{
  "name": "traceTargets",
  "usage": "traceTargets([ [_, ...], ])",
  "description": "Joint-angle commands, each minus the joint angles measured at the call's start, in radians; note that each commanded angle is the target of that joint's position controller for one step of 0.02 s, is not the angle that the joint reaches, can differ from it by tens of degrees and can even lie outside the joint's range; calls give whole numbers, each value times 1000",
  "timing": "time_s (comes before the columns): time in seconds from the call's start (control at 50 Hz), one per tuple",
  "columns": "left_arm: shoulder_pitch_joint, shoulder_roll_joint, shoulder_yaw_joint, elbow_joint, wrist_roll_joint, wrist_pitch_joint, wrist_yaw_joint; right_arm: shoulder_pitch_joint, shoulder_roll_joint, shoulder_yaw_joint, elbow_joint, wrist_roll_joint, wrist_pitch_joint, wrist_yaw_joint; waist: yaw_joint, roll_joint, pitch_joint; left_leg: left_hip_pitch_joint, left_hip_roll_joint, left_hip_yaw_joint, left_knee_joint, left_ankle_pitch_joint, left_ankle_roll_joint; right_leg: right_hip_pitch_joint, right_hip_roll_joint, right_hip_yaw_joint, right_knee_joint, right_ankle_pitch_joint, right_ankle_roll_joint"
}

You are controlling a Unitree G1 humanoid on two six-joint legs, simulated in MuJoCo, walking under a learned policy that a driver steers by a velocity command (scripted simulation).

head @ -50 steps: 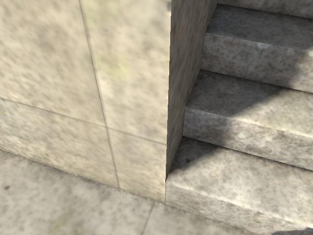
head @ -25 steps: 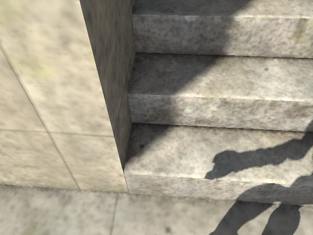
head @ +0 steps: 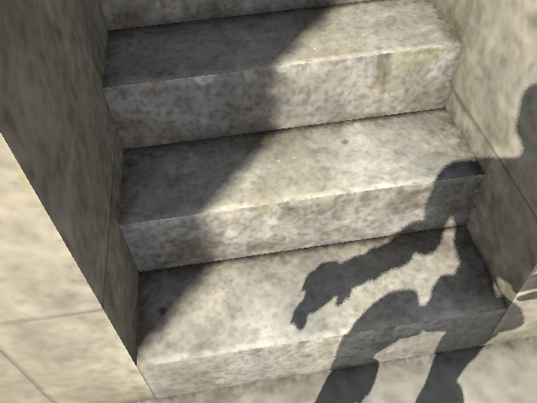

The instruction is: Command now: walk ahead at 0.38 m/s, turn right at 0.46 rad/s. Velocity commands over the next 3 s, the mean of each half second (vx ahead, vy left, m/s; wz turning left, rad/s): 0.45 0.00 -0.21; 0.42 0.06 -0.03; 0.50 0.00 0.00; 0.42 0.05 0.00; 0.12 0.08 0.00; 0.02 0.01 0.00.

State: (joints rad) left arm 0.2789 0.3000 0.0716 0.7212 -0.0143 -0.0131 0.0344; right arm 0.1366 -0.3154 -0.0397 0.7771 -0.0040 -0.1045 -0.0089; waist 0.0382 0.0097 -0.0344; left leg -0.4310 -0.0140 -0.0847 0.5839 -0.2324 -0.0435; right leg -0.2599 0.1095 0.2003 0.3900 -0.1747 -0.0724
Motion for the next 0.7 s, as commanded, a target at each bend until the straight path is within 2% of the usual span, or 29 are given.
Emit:
traceTargets([
  [0.02, -18, 152, 39, -67, 0, -16, -12, 4, -97, -21, -61, 16, -36, 2, -26, -172, 9, 78, 8, 27, -76, -23, 35, -2, -242, 319, -147, -354, -133],
  [0.06, -23, 109, 24, -68, 7, -12, -17, 70, -103, -30, -37, 2, -44, 1, -65, -146, 7, 229, 21, 65, -184, -5, 60, -61, -181, 282, -68, -386, -105],
  [0.08, -38, 63, 8, -76, 11, -17, -19, 136, -122, -37, -25, -6, -46, -6, -98, -111, -13, 370, 98, 5, -221, -27, 88, -159, -136, 236, 43, -382, -64],
  [0.1, -47, -12, -16, -90, 9, -27, -23, 231, -173, -48, -11, -32, -45, -12, -125, 56, -61, 528, 267, -213, -292, -196, 157, -314, -35, 78, 326, -374, -1],
  [0.12, -83, 29, -9, -148, -3, -52, -25, 288, -256, -78, 14, -45, -42, 0, -117, 239, 13, 532, 396, -544, -410, -434, 269, -548, 10, 1, 497, -431, -2],
  [0.14, -94, 113, 7, -149, -16, -68, -29, 249, -215, -77, 7, -24, -47, 4, -95, 195, 82, 488, 435, -569, -417, -475, 300, -632, -76, 21, 624, -357, 3],
  [0.16, -84, 142, 14, -129, -13, -71, -34, 219, -157, -65, -8, -6, -47, 2, -86, 139, 95, 481, 384, -477, -409, -390, 274, -636, -94, 18, 670, -270, 10],
  [0.18, -56, 126, 13, -105, -1, -72, -38, 197, -128, -57, -17, 6, -44, 0, -65, 122, 80, 484, 335, -395, -408, -309, 246, -623, -114, 3, 687, -209, 15],
  [0.22, -97, 93, 4, -103, 19, -79, -48, 211, -117, -46, -9, 2, -38, -10, -68, 70, 95, 430, 299, -271, -440, -75, 233, -583, -151, -39, 671, -92, 35],
  [0.24, -116, 83, -1, -116, 30, -80, -51, 209, -118, -42, -10, -5, -37, -10, -70, 71, 93, 408, 270, -201, -450, 42, 235, -559, -169, -86, 656, -45, 54],
  [0.26, -128, 67, -4, -123, 33, -80, -51, 216, -121, -41, -4, -5, -35, -8, -74, 80, 84, 391, 247, -143, -453, 133, 234, -531, -175, -119, 627, -7, 71],
  [0.28, -154, 51, -9, -138, 39, -73, -52, 236, -107, -32, 3, 1, -28, -16, -84, 91, 86, 375, 227, -94, -453, 222, 228, -501, -174, -144, 590, 35, 85],
  [0.32, -193, 18, -23, -161, 27, -72, -57, 245, -91, -18, 13, 10, -17, -22, -89, 107, 82, 329, 175, -5, -442, 302, 210, -399, -167, -192, 465, 105, 99],
  [0.38, -261, 5, -31, -188, 13, -71, -66, 258, -133, -22, 15, 10, -4, -24, -112, 121, 89, 301, 172, 28, -421, 306, 199, -282, -138, -223, 312, 152, 105],
  [0.42, -279, 36, -28, -207, 4, -77, -55, 265, -161, -29, 25, 25, -4, -7, -112, 141, 76, 346, 210, -2, -386, 280, 198, -251, -130, -214, 244, 75, 82],
  [0.44, -287, 51, -24, -221, -3, -82, -58, 264, -166, -30, 27, 30, 1, 1, -104, 149, 86, 362, 237, -25, -362, 307, 202, -232, -125, -220, 216, 25, 59],
  [0.46, -261, 71, -19, -227, -5, -78, -57, 254, -164, -28, 27, 33, 0, 8, -77, 160, 59, 376, 255, -43, -315, 403, 208, -169, -102, -221, 177, 24, 31],
  [0.48, -188, 98, -5, -206, 3, -77, -53, 228, -165, -27, 26, 34, -2, 8, -26, 152, 15, 377, 241, -16, -231, 518, 189, -55, -85, -227, 105, 57, 0],
  [0.5, -58, 147, 15, -171, 17, -72, -44, 214, -158, -21, 20, 29, -1, 9, 47, 118, -54, 345, 187, 28, -47, 645, 160, 123, -74, -234, 38, 92, -36],
  [0.52, 131, 201, 32, -131, 42, -67, -34, 193, -111, 0, -16, 5, -9, 11, 124, 20, -209, 131, 155, 52, 225, 442, 118, 460, -223, -83, 88, 163, -94],
  [0.54, 175, 304, 45, -117, 49, -54, -29, 300, 17, 40, -53, -18, -23, 21, 36, -311, -296, -252, 2, 105, 559, -295, 60, 700, -508, 369, 30, 232, -252],
  [0.56, 205, 218, 30, -104, 36, -57, -33, 274, -78, 21, -22, 14, -28, 26, 75, -197, -298, -320, 37, -15, 721, -367, 53, 603, -523, 497, -59, 105, -294],
  [0.58, 137, 168, 14, -118, 23, -63, -39, 200, -117, 11, -48, 41, -26, 32, 49, -150, -151, -381, 84, 3, 751, -288, 60, 487, -471, 344, -73, 57, -252],
  [0.6, 74, 144, 8, -124, 18, -66, -45, 148, -102, 16, -61, 28, -17, 27, 23, -82, -79, -358, 120, 12, 711, -207, 62, 364, -417, 228, -95, 82, -214],
  [0.62, 15, 127, 1, -133, 15, -69, -48, 121, -89, 18, -68, 6, -7, 19, -11, -56, -31, -306, 140, 17, 660, -155, 50, 242, -382, 159, -127, 163, -192],
  [0.64, -10, 119, -3, -130, 27, -74, -47, 105, -78, 20, -85, -2, 4, 11, -39, -70, -14, -227, 150, 12, 621, -131, 40, 142, -358, 93, -160, 265, -182],
  [0.66, -24, 134, 1, -120, 29, -84, -44, 112, -54, 26, -92, -11, 12, 7, -64, -79, -13, -181, 135, 32, 628, -107, 30, 77, -344, 41, -174, 364, -186],
  [0.68, -78, 159, 1, -138, 42, -101, -46, 189, -77, 13, -64, -19, 50, 0, -100, 18, 12, -142, 106, 12, 645, -82, 11, 54, -388, 47, -70, 852, -158],
  [0.7, -42, 147, -2, -111, 49, -111, -41, 230, -78, 6, -48, -24, 59, 1, -95, -5, -32, -129, 85, 3, 630, -65, 0, 40, -376, -26, -59, 942, -138],
])
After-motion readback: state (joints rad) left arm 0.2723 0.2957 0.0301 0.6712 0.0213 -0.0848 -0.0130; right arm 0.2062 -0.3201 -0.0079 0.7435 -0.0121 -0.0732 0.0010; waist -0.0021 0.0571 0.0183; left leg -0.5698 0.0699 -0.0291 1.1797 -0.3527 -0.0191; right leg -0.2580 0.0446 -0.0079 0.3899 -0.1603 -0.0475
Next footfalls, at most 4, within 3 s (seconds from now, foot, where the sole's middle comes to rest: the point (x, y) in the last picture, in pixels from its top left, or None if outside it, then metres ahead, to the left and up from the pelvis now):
0.08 left None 0.09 0.14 -0.78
0.52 right None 0.30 -0.14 -0.78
1.14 left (211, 314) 0.64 0.22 -0.59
1.82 right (326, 154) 0.98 -0.06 -0.40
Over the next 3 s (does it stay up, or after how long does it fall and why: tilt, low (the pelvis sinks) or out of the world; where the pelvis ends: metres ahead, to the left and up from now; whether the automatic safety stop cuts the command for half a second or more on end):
stays up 1.07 -0.01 0.47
